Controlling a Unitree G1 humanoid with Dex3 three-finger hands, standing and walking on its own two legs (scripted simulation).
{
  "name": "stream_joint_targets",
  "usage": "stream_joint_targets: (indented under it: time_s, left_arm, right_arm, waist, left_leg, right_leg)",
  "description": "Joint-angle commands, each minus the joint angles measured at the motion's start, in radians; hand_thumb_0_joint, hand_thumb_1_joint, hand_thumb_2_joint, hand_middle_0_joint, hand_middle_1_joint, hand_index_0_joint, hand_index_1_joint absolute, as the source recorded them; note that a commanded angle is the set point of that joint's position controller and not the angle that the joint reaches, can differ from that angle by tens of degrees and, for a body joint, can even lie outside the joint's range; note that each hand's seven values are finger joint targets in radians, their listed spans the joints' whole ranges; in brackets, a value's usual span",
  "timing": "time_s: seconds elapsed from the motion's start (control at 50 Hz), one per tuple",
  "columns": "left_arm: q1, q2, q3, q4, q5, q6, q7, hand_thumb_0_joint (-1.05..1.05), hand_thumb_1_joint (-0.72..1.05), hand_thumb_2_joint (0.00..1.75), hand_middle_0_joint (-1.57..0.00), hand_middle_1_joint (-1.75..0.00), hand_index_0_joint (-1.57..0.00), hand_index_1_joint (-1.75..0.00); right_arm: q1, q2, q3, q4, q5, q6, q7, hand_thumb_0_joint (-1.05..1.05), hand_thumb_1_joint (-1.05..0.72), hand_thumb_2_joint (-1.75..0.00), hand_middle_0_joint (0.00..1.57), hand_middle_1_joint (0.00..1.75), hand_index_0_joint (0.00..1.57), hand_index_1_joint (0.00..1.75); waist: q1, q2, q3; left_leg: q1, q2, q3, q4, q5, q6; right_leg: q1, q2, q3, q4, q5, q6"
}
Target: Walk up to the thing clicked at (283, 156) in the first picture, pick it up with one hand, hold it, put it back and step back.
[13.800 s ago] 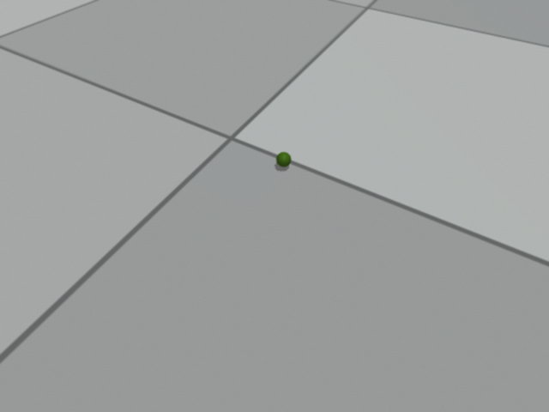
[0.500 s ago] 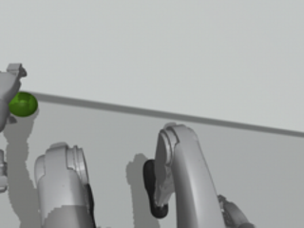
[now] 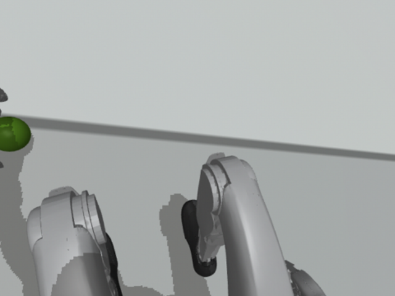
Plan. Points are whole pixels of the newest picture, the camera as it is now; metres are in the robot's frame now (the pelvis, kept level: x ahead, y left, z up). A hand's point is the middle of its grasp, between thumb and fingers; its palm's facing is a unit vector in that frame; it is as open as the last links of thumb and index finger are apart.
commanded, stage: rest palm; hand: left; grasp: from above
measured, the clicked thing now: (9, 134) +0.46 +0.30 -0.27
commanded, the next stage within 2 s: close in 0.78 s
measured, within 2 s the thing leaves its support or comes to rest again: neither
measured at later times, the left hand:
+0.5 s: hand (3, 134) +0.46 +0.30 -0.24, palm faces -0.44 -0.13 -0.89, open 14.3 cm
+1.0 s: hand (8, 137) +0.45 +0.30 -0.25, palm faces -0.43 -0.12 -0.90, open 14.1 cm
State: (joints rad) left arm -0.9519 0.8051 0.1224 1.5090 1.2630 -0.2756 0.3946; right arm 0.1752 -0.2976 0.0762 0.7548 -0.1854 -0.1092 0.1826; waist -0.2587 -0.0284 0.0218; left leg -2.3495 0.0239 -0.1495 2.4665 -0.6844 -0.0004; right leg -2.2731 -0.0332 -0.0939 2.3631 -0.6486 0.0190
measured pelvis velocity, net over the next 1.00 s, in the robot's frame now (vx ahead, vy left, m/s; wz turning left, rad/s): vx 0.00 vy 0.01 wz -0.08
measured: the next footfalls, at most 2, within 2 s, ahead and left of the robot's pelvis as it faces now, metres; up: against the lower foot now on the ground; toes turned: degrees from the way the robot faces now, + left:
none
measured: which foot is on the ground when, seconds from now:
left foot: down 0.00-1.00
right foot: down 0.00-1.00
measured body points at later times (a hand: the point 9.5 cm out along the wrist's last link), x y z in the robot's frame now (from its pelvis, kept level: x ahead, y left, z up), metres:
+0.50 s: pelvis +0.01 +0.00 -0.02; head +0.27 +0.09 +0.33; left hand +0.47 +0.31 -0.19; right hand +0.03 -0.26 -0.10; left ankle +0.07 +0.13 -0.28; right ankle +0.11 -0.12 -0.28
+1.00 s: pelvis +0.00 +0.01 -0.02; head +0.27 +0.11 +0.33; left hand +0.47 +0.30 -0.20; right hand +0.05 -0.26 -0.08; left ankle +0.07 +0.13 -0.28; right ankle +0.11 -0.12 -0.28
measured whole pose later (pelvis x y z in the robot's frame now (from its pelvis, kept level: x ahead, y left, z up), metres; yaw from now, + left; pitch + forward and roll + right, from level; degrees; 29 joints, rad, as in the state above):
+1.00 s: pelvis +0.00 +0.01 -0.02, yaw -4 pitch +27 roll -13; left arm -0.98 0.95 0.18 1.74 1.36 -0.26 0.66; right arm 0.09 -0.33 0.20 0.73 -0.31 -0.24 0.29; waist -0.36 -0.12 0.11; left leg -2.36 0.03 -0.22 2.59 -0.73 0.01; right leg -2.26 0.00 -0.15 2.42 -0.66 0.05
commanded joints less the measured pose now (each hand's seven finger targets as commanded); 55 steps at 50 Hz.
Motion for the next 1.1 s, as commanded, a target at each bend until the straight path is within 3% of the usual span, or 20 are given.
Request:
stream_joint_targets:
  time_s: [0.0,0.02,0.04,0.16,0.18,0.2,0.24,0.36,0.48,0.5,0.54,0.62,0.68,0.74,0.78,0.86,0.88,0.98,1.02,1.08]
  left_arm:
    - [-0.304,0.234,0.022,-0.109,0.032,-0.056,0.101,0.00,-0.57,1.04,-0.07,-0.97,-0.05,-1.00]
    - [-0.276,0.206,0.006,-0.068,0.046,-0.054,0.119,0.00,-0.57,1.05,-0.07,-0.97,-0.04,-1.00]
    - [-0.337,0.217,0.006,-0.036,0.064,-0.053,0.138,0.00,-0.56,1.06,-0.07,-0.97,-0.04,-1.00]
    - [-0.334,0.307,0.071,0.048,0.122,-0.025,0.241,0.00,-0.54,1.06,-0.07,-0.96,-0.04,-0.99]
    - [-0.321,0.305,0.079,0.041,0.115,-0.017,0.255,0.00,-0.54,1.07,-0.07,-0.96,-0.04,-0.99]
    - [-0.328,0.300,0.075,0.071,0.117,-0.006,0.260,0.00,-0.55,1.07,-0.08,-0.97,-0.04,-1.00]
    - [-0.316,0.316,0.089,0.087,0.108,0.014,0.267,0.00,-0.56,1.08,-0.07,-0.97,-0.04,-1.01]
    - [-0.286,0.348,0.115,0.083,0.076,0.037,0.248,0.00,-0.57,1.03,-0.06,-0.95,-0.03,-0.98]
    - [-0.264,0.353,0.102,0.065,0.047,0.019,0.212,0.00,-0.57,1.05,-0.07,-0.97,-0.04,-1.00]
    - [-0.240,0.363,0.111,0.061,0.043,0.013,0.213,0.00,-0.57,1.04,-0.06,-0.97,-0.04,-1.00]
    - [-0.245,0.354,0.096,0.074,0.039,0.000,0.211,0.00,-0.57,1.05,-0.07,-0.97,-0.03,-1.00]
    - [-0.239,0.376,0.098,0.068,0.052,-0.023,0.226,0.00,-0.58,1.10,-0.08,-0.97,-0.03,-1.01]
    - [-0.261,0.367,0.083,0.085,0.064,-0.030,0.242,0.00,-0.56,1.09,-0.08,-0.96,-0.04,-1.00]
    - [-0.240,0.381,0.092,0.111,0.072,-0.029,0.270,0.00,-0.58,1.11,-0.08,-0.97,-0.03,-1.02]
    - [-0.249,0.355,0.068,0.118,0.084,-0.019,0.278,0.00,-0.58,1.10,-0.08,-0.96,-0.03,-1.01]
    - [-0.267,0.375,0.078,0.127,0.083,-0.002,0.299,0.00,-0.59,1.12,-0.08,-0.96,-0.03,-1.02]
    - [-0.263,0.362,0.068,0.146,0.088,0.005,0.300,0.00,-0.53,1.11,-0.10,-0.96,-0.05,-1.01]
    - [-0.278,0.377,0.075,0.149,0.071,0.028,0.306,0.00,-0.47,1.08,-0.13,-0.98,-0.10,-1.02]
    - [-0.285,0.349,0.058,0.148,0.064,0.034,0.296,0.00,-0.48,1.03,-0.11,-0.98,-0.09,-1.00]
    - [-0.293,0.395,0.076,0.137,0.059,0.030,0.291,0.00,-0.47,0.99,-0.11,-0.97,-0.09,-0.99]
  right_arm:
    - [0.200,-0.263,-0.069,0.004,-0.010,-0.006,-0.008,0.00,-0.89,-0.90,0.20,0.30,0.20,0.30]
    - [0.186,-0.257,-0.065,0.009,-0.014,-0.006,-0.006,0.00,-0.89,-0.90,0.20,0.30,0.20,0.30]
    - [0.188,-0.262,-0.056,0.017,-0.030,-0.011,0.000,0.00,-0.89,-0.90,0.20,0.30,0.20,0.30]
    - [0.169,-0.294,-0.030,0.014,-0.073,-0.040,0.027,0.00,-0.89,-0.90,0.20,0.30,0.20,0.30]
    - [0.153,-0.293,-0.034,0.009,-0.075,-0.043,0.030,0.00,-0.89,-0.90,0.20,0.30,0.20,0.30]
    - [0.150,-0.292,-0.028,0.005,-0.080,-0.050,0.038,0.00,-0.89,-0.90,0.20,0.30,0.20,0.30]
    - [0.146,-0.299,-0.023,0.002,-0.086,-0.060,0.047,0.00,-0.89,-0.90,0.20,0.30,0.20,0.30]
    - [0.148,-0.301,-0.005,-0.003,-0.095,-0.079,0.067,0.00,-0.89,-0.90,0.20,0.30,0.20,0.30]
    - [0.151,-0.301,0.010,-0.001,-0.098,-0.087,0.076,0.00,-0.90,-0.90,0.20,0.30,0.20,0.30]
    - [0.152,-0.306,0.009,0.003,-0.097,-0.084,0.076,0.00,-0.90,-0.90,0.20,0.30,0.20,0.30]
    - [0.149,-0.296,0.024,-0.003,-0.095,-0.084,0.080,0.00,-0.90,-0.90,0.20,0.30,0.20,0.30]
    - [0.145,-0.326,0.014,-0.003,-0.096,-0.081,0.074,0.00,-0.90,-0.90,0.20,0.30,0.20,0.30]
    - [0.143,-0.320,0.031,-0.006,-0.103,-0.090,0.080,0.00,-0.89,-0.90,0.20,0.30,0.20,0.30]
    - [0.126,-0.328,0.033,-0.009,-0.106,-0.100,0.080,0.00,-0.89,-0.90,0.20,0.30,0.20,0.30]
    - [0.122,-0.330,0.034,-0.012,-0.114,-0.106,0.085,0.00,-0.89,-0.90,0.20,0.30,0.20,0.30]
    - [0.105,-0.338,0.042,-0.009,-0.115,-0.123,0.092,0.00,-0.90,-0.90,0.20,0.30,0.20,0.30]
    - [0.107,-0.342,0.042,-0.013,-0.118,-0.125,0.096,0.00,-0.89,-0.90,0.20,0.30,0.20,0.30]
    - [0.089,-0.342,0.049,-0.010,-0.116,-0.140,0.103,0.00,-0.89,-0.90,0.20,0.30,0.20,0.30]
    - [0.079,-0.343,0.052,-0.011,-0.118,-0.147,0.110,0.00,-0.89,-0.90,0.20,0.30,0.20,0.30]
    - [0.091,-0.361,0.051,-0.014,-0.113,-0.149,0.110,0.00,-0.89,-0.90,0.20,0.30,0.20,0.30]
  waist:
    - [-0.038,0.322,-0.655]
    - [-0.033,0.338,-0.652]
    - [-0.073,0.330,-0.623]
    - [-0.086,0.380,-0.593]
    - [-0.070,0.392,-0.620]
    - [-0.089,0.404,-0.604]
    - [-0.095,0.403,-0.606]
    - [-0.095,0.385,-0.611]
    - [-0.104,0.392,-0.596]
    - [-0.091,0.397,-0.617]
    - [-0.104,0.374,-0.598]
    - [-0.097,0.384,-0.588]
    - [-0.119,0.358,-0.539]
    - [-0.102,0.366,-0.535]
    - [-0.121,0.372,-0.516]
    - [-0.116,0.389,-0.512]
    - [-0.128,0.389,-0.509]
    - [-0.123,0.402,-0.514]
    - [-0.135,0.393,-0.494]
    - [-0.135,0.422,-0.522]
  left_leg:
    - [0.489,-0.026,0.088,-0.237,0.126,0.018]
    - [0.513,-0.025,0.089,-0.239,0.140,0.014]
    - [0.510,-0.022,0.082,-0.227,0.140,0.016]
    - [0.528,-0.021,0.083,-0.208,0.183,0.016]
    - [0.539,-0.019,0.077,-0.217,0.187,0.012]
    - [0.546,-0.016,0.075,-0.211,0.188,0.011]
    - [0.526,-0.015,0.077,-0.196,0.187,0.015]
    - [0.487,-0.013,0.072,-0.173,0.193,0.022]
    - [0.479,-0.009,0.063,-0.154,0.197,0.022]
    - [0.499,-0.007,0.057,-0.163,0.215,0.017]
    - [0.468,-0.005,0.054,-0.151,0.206,0.020]
    - [0.461,-0.005,0.054,-0.153,0.179,0.018]
    - [0.457,-0.003,0.053,-0.145,0.157,0.018]
    - [0.455,-0.001,0.045,-0.164,0.148,0.014]
    - [0.456,0.000,0.045,-0.159,0.141,0.015]
    - [0.471,0.004,0.031,-0.168,0.155,0.009]
    - [0.483,0.004,0.030,-0.165,0.154,0.008]
    - [0.472,0.005,0.031,-0.161,0.157,0.008]
    - [0.477,0.008,0.021,-0.158,0.164,0.008]
    - [0.495,0.008,0.022,-0.160,0.187,0.008]
  right_leg:
    - [0.306,0.056,-0.090,-0.217,0.141,-0.049]
    - [0.294,0.062,-0.093,-0.209,0.150,-0.050]
    - [0.271,0.062,-0.106,-0.195,0.159,-0.044]
    - [0.274,0.064,-0.116,-0.165,0.208,-0.033]
    - [0.276,0.066,-0.120,-0.159,0.208,-0.035]
    - [0.261,0.065,-0.126,-0.143,0.213,-0.032]
    - [0.284,0.070,-0.122,-0.148,0.220,-0.033]
    - [0.325,0.071,-0.124,-0.144,0.238,-0.027]
    - [0.344,0.074,-0.129,-0.137,0.245,-0.026]
    - [0.353,0.076,-0.134,-0.139,0.255,-0.029]
    - [0.369,0.080,-0.131,-0.141,0.257,-0.032]
    - [0.361,0.085,-0.130,-0.148,0.234,-0.036]
    - [0.339,0.086,-0.137,-0.147,0.215,-0.029]
    - [0.332,0.089,-0.145,-0.145,0.201,-0.035]
    - [0.318,0.090,-0.148,-0.145,0.196,-0.031]
    - [0.311,0.089,-0.158,-0.135,0.207,-0.030]
    - [0.304,0.088,-0.160,-0.131,0.211,-0.028]
    - [0.322,0.089,-0.156,-0.134,0.218,-0.029]
    - [0.307,0.084,-0.162,-0.127,0.225,-0.024]
    - [0.344,0.087,-0.158,-0.132,0.246,-0.025]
